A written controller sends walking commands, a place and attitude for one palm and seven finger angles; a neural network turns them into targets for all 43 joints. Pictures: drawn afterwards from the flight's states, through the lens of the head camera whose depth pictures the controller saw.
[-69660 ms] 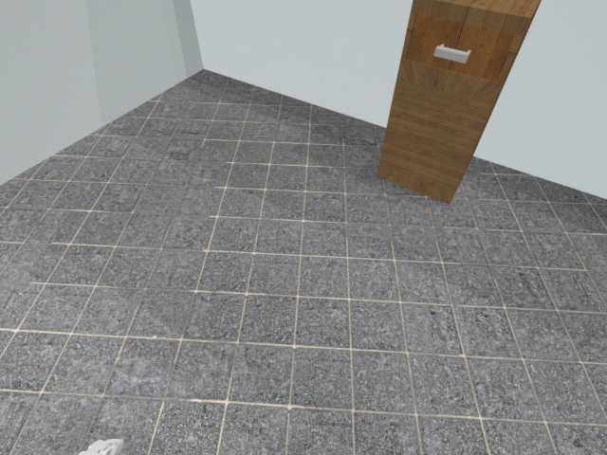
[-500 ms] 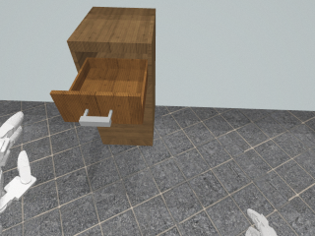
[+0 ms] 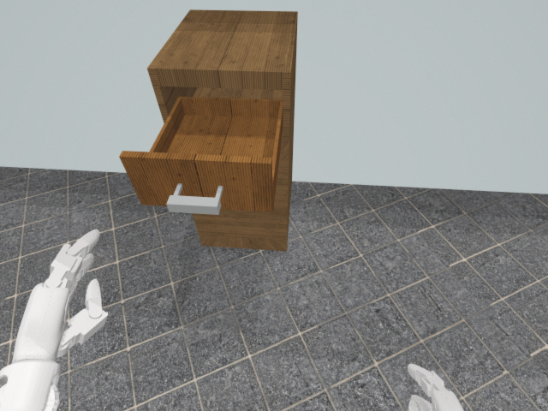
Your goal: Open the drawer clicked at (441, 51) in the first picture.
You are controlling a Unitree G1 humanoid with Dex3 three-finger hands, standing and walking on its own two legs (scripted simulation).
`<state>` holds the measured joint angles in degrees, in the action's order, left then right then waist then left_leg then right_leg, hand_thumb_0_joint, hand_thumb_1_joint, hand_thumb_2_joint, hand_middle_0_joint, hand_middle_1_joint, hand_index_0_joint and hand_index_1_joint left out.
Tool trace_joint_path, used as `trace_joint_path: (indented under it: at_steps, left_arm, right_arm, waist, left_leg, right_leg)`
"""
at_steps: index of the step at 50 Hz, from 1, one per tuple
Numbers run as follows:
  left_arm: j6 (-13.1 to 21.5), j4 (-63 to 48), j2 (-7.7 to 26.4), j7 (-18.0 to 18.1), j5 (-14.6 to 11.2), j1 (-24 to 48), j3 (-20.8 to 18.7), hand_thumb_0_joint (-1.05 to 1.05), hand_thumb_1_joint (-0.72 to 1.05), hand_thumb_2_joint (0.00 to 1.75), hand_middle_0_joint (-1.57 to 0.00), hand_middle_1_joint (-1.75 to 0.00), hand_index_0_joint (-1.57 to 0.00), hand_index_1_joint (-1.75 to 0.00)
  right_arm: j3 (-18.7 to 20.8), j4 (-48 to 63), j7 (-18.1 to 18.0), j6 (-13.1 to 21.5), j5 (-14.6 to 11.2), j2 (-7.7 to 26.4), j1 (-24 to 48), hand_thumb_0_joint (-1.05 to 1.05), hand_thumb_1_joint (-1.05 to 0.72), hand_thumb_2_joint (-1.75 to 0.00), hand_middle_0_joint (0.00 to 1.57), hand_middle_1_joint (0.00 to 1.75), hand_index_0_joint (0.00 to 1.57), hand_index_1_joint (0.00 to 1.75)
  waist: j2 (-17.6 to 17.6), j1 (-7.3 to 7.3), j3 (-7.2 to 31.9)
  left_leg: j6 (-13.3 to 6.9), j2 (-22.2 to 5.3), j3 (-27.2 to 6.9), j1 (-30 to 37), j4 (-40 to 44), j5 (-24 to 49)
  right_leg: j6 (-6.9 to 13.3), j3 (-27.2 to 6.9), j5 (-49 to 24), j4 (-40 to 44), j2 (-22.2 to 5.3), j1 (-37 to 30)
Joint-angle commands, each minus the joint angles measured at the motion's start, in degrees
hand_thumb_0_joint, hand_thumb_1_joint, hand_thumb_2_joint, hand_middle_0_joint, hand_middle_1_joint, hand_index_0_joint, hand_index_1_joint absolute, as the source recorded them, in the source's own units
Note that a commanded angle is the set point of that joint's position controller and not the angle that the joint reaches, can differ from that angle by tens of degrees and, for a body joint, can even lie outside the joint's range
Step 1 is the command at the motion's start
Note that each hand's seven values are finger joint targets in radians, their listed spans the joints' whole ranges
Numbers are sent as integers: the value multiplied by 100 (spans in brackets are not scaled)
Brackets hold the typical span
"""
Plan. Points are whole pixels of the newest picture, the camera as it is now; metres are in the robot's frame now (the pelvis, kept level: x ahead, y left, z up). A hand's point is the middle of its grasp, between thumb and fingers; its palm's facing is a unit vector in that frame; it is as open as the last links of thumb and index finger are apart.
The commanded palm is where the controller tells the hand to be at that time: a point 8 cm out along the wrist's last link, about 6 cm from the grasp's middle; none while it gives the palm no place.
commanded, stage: let the arm hang, fingers relaxed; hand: left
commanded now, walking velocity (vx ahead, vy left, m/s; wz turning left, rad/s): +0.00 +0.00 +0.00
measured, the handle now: (196, 197) +0.56 +0.22 -0.07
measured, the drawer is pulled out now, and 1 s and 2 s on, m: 0.30 0.30 0.30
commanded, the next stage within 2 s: look to check the result in 1.02 s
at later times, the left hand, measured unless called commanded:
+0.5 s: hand out of the picture -0.05 +0.19 -0.16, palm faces +0.02 -0.97 -0.23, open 7.3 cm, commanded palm none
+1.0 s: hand out of the picture +0.03 +0.17 -0.17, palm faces +0.02 -0.98 -0.19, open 7.3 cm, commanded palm none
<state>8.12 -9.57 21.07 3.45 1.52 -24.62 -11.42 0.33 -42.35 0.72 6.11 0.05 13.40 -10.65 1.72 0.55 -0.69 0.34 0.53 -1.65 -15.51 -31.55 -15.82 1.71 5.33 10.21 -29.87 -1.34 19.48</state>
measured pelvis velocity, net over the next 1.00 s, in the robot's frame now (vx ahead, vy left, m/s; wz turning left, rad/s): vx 0.01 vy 0.00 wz -0.04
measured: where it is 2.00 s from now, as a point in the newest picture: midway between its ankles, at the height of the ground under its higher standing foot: outside the picture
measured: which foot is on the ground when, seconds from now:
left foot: down 0.00-1.00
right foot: down 0.00-1.00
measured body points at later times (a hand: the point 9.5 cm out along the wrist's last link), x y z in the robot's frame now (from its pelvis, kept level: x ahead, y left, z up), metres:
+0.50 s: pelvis +0.00 +0.00 +0.01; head +0.03 -0.01 +0.45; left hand -0.05 +0.24 -0.15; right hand -0.06 -0.22 -0.15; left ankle +0.01 +0.12 -0.73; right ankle +0.06 -0.10 -0.73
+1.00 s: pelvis +0.01 +0.00 +0.01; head +0.02 +0.00 +0.46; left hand +0.03 +0.22 -0.15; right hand -0.03 -0.20 -0.15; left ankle +0.01 +0.12 -0.73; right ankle +0.06 -0.10 -0.73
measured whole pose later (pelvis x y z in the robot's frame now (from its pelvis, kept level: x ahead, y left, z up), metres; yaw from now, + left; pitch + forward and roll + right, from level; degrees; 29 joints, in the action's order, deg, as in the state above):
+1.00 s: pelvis +0.01 +0.00 +0.01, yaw -2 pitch -2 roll +0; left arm -0.2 63.5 8.2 1.7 0.9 -14.9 -1.7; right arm 0.6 -62.8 -2.2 -0.3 0.6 5.4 -20.0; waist 0.0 -0.1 -3.1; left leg 0.4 -0.6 0.0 -8.6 -25.6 -14.6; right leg 1.8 3.7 8.5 -24.1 0.1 13.3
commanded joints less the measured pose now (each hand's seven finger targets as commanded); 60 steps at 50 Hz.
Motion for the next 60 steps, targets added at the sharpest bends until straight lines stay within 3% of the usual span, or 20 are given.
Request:
trace_joint_path:
  at_steps: [1,2,5,8,11,14,17,26,36,39,55,60]
  left_arm:
    - [-789,2587,-93,-323,83,391,565,0,90,90,-20,-30,-20,-30]
    - [-827,2950,-58,-315,93,605,584,0,90,90,-20,-30,-20,-30]
    - [-940,4114,-35,-284,53,907,672,0,90,90,-20,-30,-20,-30]
    - [-962,5093,-47,-264,5,997,758,0,90,90,-20,-30,-20,-30]
    - [-913,5819,-110,-266,-31,866,794,0,90,90,-20,-30,-20,-30]
    - [-891,6238,-275,-245,-41,768,775,0,90,90,-20,-30,-20,-30]
    - [-863,6579,-327,-230,-57,644,815,0,90,90,-20,-30,-20,-30]
    - [-859,7118,-484,-169,-76,448,862,0,90,90,-20,-30,-20,-30]
    - [-823,7198,-687,-134,-80,430,865,0,90,90,-20,-30,-20,-30]
    - [-827,7182,-716,-130,-72,474,862,0,90,90,-20,-30,-20,-30]
    - [-813,7224,-724,-149,-79,568,853,0,90,90,-20,-30,-20,-30]
    - [-803,7270,-758,-144,-85,562,863,0,90,90,-20,-30,-20,-30]
  right_arm:
    - [292,115,-69,-241,79,855,-137,0,-90,-90,20,30,20,30]
    - [301,74,-75,-297,92,872,-162,0,-90,-90,20,30,20,30]
    - [203,-176,-129,-495,145,664,-139,0,-90,-90,20,30,20,30]
    - [122,-482,-150,-589,142,533,-253,0,-90,-90,20,30,20,30]
    - [97,-803,-179,-623,124,397,-485,0,-90,-90,20,30,20,30]
    - [122,-1056,-217,-659,130,260,-868,0,-90,-90,20,30,20,30]
    - [133,-1268,-241,-675,101,193,-1146,0,-90,-90,20,30,20,30]
    - [94,-1807,-272,-701,96,-118,-1725,0,-90,-90,20,30,20,30]
    - [97,-1981,-299,-626,91,-329,-1700,0,-90,-90,20,30,20,30]
    - [97,-1986,-304,-616,92,-377,-1678,0,-90,-90,20,30,20,30]
    - [91,-1981,-319,-619,84,-298,-1522,0,-90,-90,20,30,20,30]
    - [86,-1998,-331,-604,78,-281,-1489,0,-90,-90,20,30,20,30]
  waist:
    - [-1029,-113,435]
    - [-1116,-121,437]
    - [-448,-56,222]
    - [252,-8,47]
    - [474,-4,-10]
    - [568,-23,-33]
    - [164,-40,-128]
    - [-347,-74,-530]
    - [-187,-32,-556]
    - [32,-39,-621]
    - [-122,-66,-552]
    - [5,-68,-500]
  left_leg:
    - [-399,-538,-617,-537,135,1510]
    - [-357,-453,-574,-443,146,1451]
    - [-328,-319,-453,-408,376,732]
    - [-323,-401,-512,-477,783,159]
    - [-271,-323,-380,-432,910,-364]
    - [-295,-410,-392,-351,1029,-497]
    - [-292,-445,-366,-185,1020,-306]
    - [-295,-398,-216,-162,1039,-309]
    - [-273,-434,-197,-166,1156,-17]
    - [-265,-469,-216,-143,1215,15]
    - [-238,-471,-167,112,1213,260]
    - [-229,-502,-181,193,1229,408]
  right_leg:
    - [198,-564,-487,-130,-372,-696]
    - [282,-652,-559,-119,-438,-652]
    - [263,-915,-6,283,-519,-695]
    - [165,-922,767,614,-391,-803]
    - [185,-1035,1119,935,-430,-839]
    - [169,-917,1085,1080,-394,-881]
    - [183,-871,1015,1151,-388,-772]
    - [177,-889,1392,1360,-431,-528]
    - [149,-813,817,1208,-375,-742]
    - [133,-778,673,1165,-358,-721]
    - [121,-774,478,1233,-387,-847]
    - [127,-744,250,1189,-379,-906]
